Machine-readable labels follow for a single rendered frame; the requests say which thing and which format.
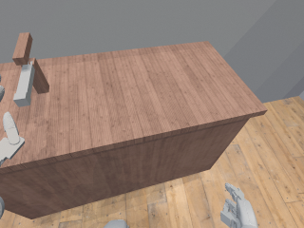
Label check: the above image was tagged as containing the right robot hand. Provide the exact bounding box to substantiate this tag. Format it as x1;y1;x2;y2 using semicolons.
220;182;258;228

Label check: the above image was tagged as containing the left robot hand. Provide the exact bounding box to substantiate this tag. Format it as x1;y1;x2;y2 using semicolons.
0;74;25;167

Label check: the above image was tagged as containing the tap lever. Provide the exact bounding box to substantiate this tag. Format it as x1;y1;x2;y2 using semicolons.
13;61;35;107

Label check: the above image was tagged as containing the counter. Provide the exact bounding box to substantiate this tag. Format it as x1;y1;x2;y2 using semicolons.
0;32;268;219

